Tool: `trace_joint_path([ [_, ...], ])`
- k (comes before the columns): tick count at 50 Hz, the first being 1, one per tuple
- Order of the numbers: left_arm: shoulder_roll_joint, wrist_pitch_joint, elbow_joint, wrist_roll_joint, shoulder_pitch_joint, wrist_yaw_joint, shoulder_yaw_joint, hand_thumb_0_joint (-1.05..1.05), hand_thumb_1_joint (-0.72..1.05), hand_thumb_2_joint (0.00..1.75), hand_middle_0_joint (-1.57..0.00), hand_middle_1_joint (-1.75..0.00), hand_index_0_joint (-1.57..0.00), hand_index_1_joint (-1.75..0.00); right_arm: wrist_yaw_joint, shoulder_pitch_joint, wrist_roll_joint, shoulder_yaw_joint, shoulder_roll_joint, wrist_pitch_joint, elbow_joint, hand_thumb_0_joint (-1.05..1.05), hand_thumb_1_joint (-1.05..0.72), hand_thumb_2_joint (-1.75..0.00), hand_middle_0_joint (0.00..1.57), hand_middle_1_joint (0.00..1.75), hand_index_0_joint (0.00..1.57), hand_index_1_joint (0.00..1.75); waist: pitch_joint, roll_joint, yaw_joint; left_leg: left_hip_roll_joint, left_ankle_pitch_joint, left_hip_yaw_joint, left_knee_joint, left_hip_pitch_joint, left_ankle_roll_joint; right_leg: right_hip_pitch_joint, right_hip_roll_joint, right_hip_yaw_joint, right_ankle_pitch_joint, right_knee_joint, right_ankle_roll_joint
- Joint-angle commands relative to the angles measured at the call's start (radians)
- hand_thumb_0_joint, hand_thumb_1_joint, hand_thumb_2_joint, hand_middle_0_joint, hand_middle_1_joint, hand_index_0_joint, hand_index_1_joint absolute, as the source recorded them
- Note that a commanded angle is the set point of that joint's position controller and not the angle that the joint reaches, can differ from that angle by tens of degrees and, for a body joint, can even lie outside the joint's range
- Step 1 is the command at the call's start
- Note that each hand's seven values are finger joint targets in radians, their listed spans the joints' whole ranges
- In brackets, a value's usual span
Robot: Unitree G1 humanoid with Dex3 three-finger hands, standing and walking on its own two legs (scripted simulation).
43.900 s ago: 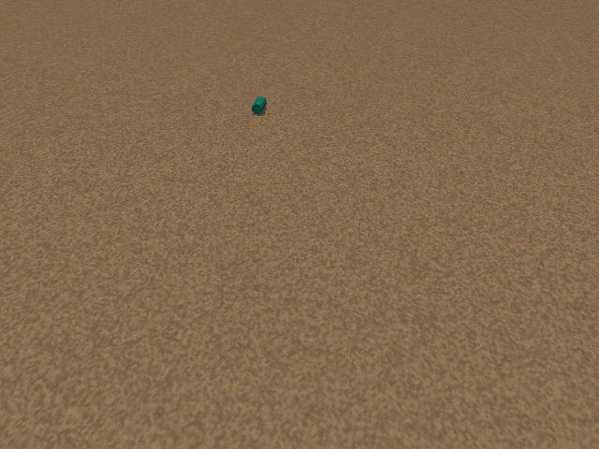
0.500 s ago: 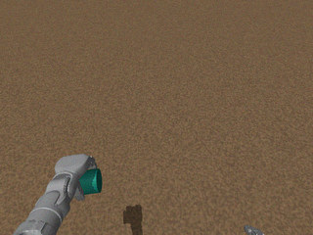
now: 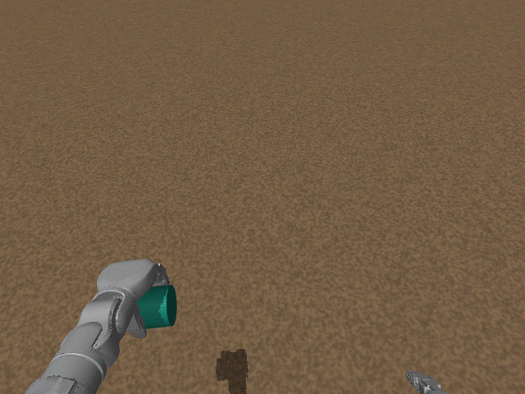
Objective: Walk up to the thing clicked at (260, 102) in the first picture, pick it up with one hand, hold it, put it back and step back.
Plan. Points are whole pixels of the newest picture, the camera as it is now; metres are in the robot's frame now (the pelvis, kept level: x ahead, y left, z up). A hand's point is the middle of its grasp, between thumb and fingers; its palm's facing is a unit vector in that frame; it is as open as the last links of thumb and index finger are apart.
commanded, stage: hold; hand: left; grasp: from above
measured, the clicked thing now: (143, 308) +0.31 +0.22 -0.08
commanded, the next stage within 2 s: crouch in 1.06 s
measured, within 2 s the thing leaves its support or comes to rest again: neither
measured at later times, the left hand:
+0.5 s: hand (136, 308) +0.28 +0.21 -0.03, palm faces -0.46 -0.06 -0.89, open 9.5 cm
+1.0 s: hand (132, 310) +0.28 +0.22 -0.03, palm faces -0.46 -0.05 -0.89, open 9.6 cm
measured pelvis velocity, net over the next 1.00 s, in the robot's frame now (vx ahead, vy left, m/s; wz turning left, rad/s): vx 0.00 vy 0.00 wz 0.00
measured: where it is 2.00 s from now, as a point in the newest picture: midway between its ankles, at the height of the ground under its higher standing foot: outside the picture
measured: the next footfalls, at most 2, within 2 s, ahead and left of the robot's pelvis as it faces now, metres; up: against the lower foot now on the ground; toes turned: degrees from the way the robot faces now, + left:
none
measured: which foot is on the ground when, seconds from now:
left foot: down 0.00-1.00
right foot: down 0.00-1.00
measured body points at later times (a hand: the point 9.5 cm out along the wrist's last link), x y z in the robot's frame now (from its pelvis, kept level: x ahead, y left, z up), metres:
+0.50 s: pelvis -0.01 +0.00 +0.01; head +0.00 -0.03 +0.45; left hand +0.30 +0.22 +0.02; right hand +0.14 -0.26 -0.11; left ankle +0.00 +0.12 -0.73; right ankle +0.02 -0.14 -0.73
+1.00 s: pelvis +0.00 +0.00 +0.01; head +0.01 -0.03 +0.46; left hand +0.30 +0.22 +0.02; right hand +0.14 -0.26 -0.11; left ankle +0.00 +0.12 -0.73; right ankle +0.02 -0.14 -0.73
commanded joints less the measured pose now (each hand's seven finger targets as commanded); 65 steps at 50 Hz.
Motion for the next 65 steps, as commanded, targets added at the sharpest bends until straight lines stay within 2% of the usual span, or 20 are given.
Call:
trace_joint_path([
  [1,0.214,-0.006,-0.220,0.003,-0.337,0.041,0.103,0.00,0.82,0.58,-1.23,-0.29,-1.21,-0.32,-0.015,-0.060,-0.001,-0.037,-0.132,-0.036,-0.137,0.00,-0.89,-0.90,0.20,0.30,0.20,0.30,-0.246,-0.040,-0.004,-0.048,0.227,-0.003,-0.085,0.137,0.022,0.103,0.043,-0.013,0.187,-0.090,-0.027],
  [6,0.228,-0.002,-0.225,0.010,-0.325,0.048,0.123,0.00,0.82,0.57,-1.23,-0.29,-1.20,-0.32,-0.018,-0.071,-0.001,-0.035,-0.131,-0.032,-0.135,0.00,-0.89,-0.90,0.20,0.30,0.20,0.30,-0.244,-0.021,0.005,-0.049,0.227,0.002,-0.097,0.159,0.019,0.109,0.041,-0.011,0.184,-0.099,-0.028],
  [17,0.217,0.004,-0.263,-0.006,-0.311,0.021,0.109,0.00,0.86,0.55,-1.24,-0.32,-1.23,-0.33,-0.021,-0.105,0.006,-0.030,-0.126,-0.028,-0.150,0.00,-0.89,-0.90,0.20,0.30,0.20,0.30,-0.221,-0.040,0.012,-0.049,0.200,0.003,-0.129,0.172,0.024,0.135,0.037,-0.010,0.159,-0.131,-0.024],
  [21,0.220,-0.001,-0.311,0.007,-0.331,0.003,0.100,0.00,0.80,0.54,-1.20,-0.31,-1.18,-0.33,-0.023,-0.112,0.007,-0.028,-0.122,-0.025,-0.157,0.00,-0.89,-0.90,0.20,0.30,0.20,0.30,-0.242,-0.021,0.013,-0.049,0.224,0.003,-0.133,0.192,0.023,0.146,0.038,-0.011,0.179,-0.129,-0.027],
  [24,0.237,-0.003,-0.318,-0.001,-0.344,0.005,0.121,0.00,0.80,0.57,-1.21,-0.31,-1.19,-0.34,-0.025,-0.115,0.008,-0.026,-0.126,-0.023,-0.157,0.00,-0.90,-0.90,0.20,0.30,0.20,0.30,-0.232,-0.015,0.014,-0.048,0.221,0.003,-0.139,0.204,0.021,0.150,0.039,-0.009,0.172,-0.137,-0.028],
  [26,0.201,0.001,-0.306,-0.002,-0.333,0.007,0.099,0.00,0.79,0.55,-1.18,-0.34,-1.17,-0.35,-0.025,-0.111,0.007,-0.024,-0.119,-0.025,-0.157,0.00,-0.89,-0.90,0.20,0.30,0.20,0.30,-0.225,-0.037,0.009,-0.044,0.222,0.000,-0.143,0.203,0.022,0.143,0.043,-0.016,0.173,-0.138,-0.027],
  [30,0.241,0.005,-0.304,0.002,-0.323,0.004,0.128,0.00,0.78,0.56,-1.19,-0.32,-1.17,-0.34,-0.023,-0.122,0.008,-0.024,-0.124,-0.022,-0.158,0.00,-0.89,-0.90,0.20,0.30,0.20,0.30,-0.217,-0.026,0.019,-0.048,0.215,0.004,-0.152,0.201,0.021,0.156,0.038,-0.013,0.165,-0.147,-0.029],
  [32,0.202,0.006,-0.287,0.008,-0.300,-0.010,0.092,0.00,0.77,0.57,-1.18,-0.34,-1.16,-0.36,-0.023,-0.122,0.009,-0.024,-0.121,-0.020,-0.162,0.00,-0.90,-0.90,0.20,0.30,0.20,0.30,-0.213,-0.048,0.010,-0.045,0.240,0.001,-0.149,0.211,0.024,0.153,0.041,-0.014,0.189,-0.142,-0.029],
  [34,0.232,0.001,-0.283,0.000,-0.320,-0.008,0.116,0.00,0.78,0.57,-1.20,-0.32,-1.17,-0.34,-0.025,-0.117,0.007,-0.022,-0.125,-0.019,-0.156,0.00,-0.90,-0.90,0.20,0.30,0.20,0.30,-0.202,-0.049,0.009,-0.044,0.224,-0.002,-0.154,0.205,0.024,0.157,0.041,-0.015,0.174,-0.152,-0.027],
  [37,0.218,-0.006,-0.290,0.000,-0.307,-0.015,0.110,0.00,0.77,0.58,-1.19,-0.33,-1.17,-0.36,-0.026,-0.120,0.010,-0.024,-0.118,-0.019,-0.162,0.00,-0.90,-0.90,0.20,0.30,0.20,0.30,-0.216,-0.024,0.020,-0.047,0.227,0.002,-0.159,0.214,0.022,0.157,0.039,-0.014,0.173,-0.153,-0.031],
  [41,0.225,-0.013,-0.320,0.000,-0.337,-0.003,0.113,0.00,0.79,0.58,-1.19,-0.34,-1.18,-0.36,-0.027,-0.120,0.008,-0.021,-0.118,-0.020,-0.164,0.00,-0.90,-0.90,0.20,0.30,0.20,0.30,-0.226,-0.018,0.014,-0.050,0.231,0.004,-0.156,0.219,0.022,0.160,0.037,-0.012,0.180,-0.155,-0.029],
  [44,0.251,-0.012,-0.278,0.006,-0.289,0.010,0.148,0.00,0.78,0.56,-1.19,-0.32,-1.17,-0.34,-0.028,-0.122,0.007,-0.023,-0.123,-0.018,-0.156,0.00,-0.90,-0.90,0.20,0.30,0.20,0.30,-0.204,-0.018,0.022,-0.044,0.228,0.000,-0.162,0.214,0.017,0.157,0.042,-0.018,0.167,-0.154,-0.033],
  [47,0.209,-0.014,-0.300,0.014,-0.329,0.016,0.102,0.00,0.79,0.57,-1.19,-0.36,-1.17,-0.37,-0.026,-0.114,0.005,-0.026,-0.119,-0.021,-0.154,0.00,-0.90,-0.90,0.20,0.30,0.20,0.30,-0.218,-0.027,0.010,-0.045,0.234,-0.002,-0.156,0.218,0.019,0.158,0.041,-0.019,0.178,-0.153,-0.031],
  [49,0.229,-0.010,-0.295,0.011,-0.323,0.024,0.122,0.00,0.79,0.57,-1.19,-0.34,-1.18,-0.36,-0.025,-0.112,0.006,-0.028,-0.123,-0.020,-0.149,0.00,-0.90,-0.90,0.20,0.30,0.20,0.30,-0.225,-0.015,0.021,-0.045,0.252,0.001,-0.158,0.224,0.017,0.166,0.040,-0.018,0.192,-0.152,-0.033],
  [53,0.216,-0.007,-0.297,0.004,-0.345,0.024,0.106,0.00,0.77,0.59,-1.19,-0.36,-1.17,-0.38,-0.024,-0.106,0.004,-0.029,-0.123,-0.021,-0.144,0.00,-0.90,-0.90,0.20,0.30,0.20,0.30,-0.238,-0.036,0.010,-0.046,0.251,0.000,-0.156,0.233,0.020,0.172,0.038,-0.018,0.200,-0.156,-0.028],
  [54,0.240,-0.007,-0.292,0.006,-0.342,0.026,0.129,0.00,0.78,0.58,-1.19,-0.34,-1.17,-0.36,-0.025,-0.111,0.004,-0.030,-0.124,-0.021,-0.141,0.00,-0.90,-0.90,0.20,0.30,0.20,0.30,-0.236,-0.010,0.021,-0.047,0.251,0.003,-0.158,0.230,0.018,0.175,0.036,-0.018,0.196,-0.158,-0.031],
  [57,0.203,0.001,-0.273,0.008,-0.302,0.019,0.102,0.00,0.81,0.60,-1.22,-0.35,-1.20,-0.37,-0.023,-0.114,0.006,-0.030,-0.121,-0.017,-0.147,0.00,-0.90,-0.90,0.20,0.30,0.20,0.30,-0.227,-0.037,0.017,-0.049,0.270,0.005,-0.155,0.226,0.021,0.181,0.036,-0.018,0.217,-0.157,-0.030],
  [58,0.211,0.002,-0.268,0.007,-0.301,0.019,0.110,0.00,0.89,0.52,-1.23,-0.41,-1.25,-0.39,-0.024,-0.111,0.006,-0.030,-0.123,-0.016,-0.147,0.00,-0.91,-0.91,0.20,0.30,0.20,0.30,-0.220,-0.043,0.015,-0.047,0.264,0.004,-0.156,0.223,0.022,0.178,0.037,-0.018,0.213,-0.160,-0.028],
  [59,0.212,0.002,-0.268,0.007,-0.295,0.014,0.108,0.00,0.81,0.54,-1.15,-0.40,-1.17,-0.39,-0.024,-0.119,0.007,-0.030,-0.121,-0.016,-0.149,0.00,-0.87,-0.89,0.20,0.30,0.20,0.30,-0.211,-0.048,0.015,-0.048,0.262,0.003,-0.158,0.218,0.022,0.179,0.035,-0.020,0.212,-0.161,-0.028],
  [65,0.198,-0.022,-0.189,0.019,-0.229,0.029,0.115,0.00,0.87,0.59,-1.25,-0.35,-1.24,-0.37,-0.023,-0.108,0.004,-0.028,-0.122,-0.009,-0.152,0.00,-0.89,-0.90,0.20,0.30,0.20,0.30,-0.147,-0.079,0.009,-0.050,0.211,-0.003,-0.160,0.179,0.023,0.141,0.036,-0.020,0.157,-0.165,-0.030],
])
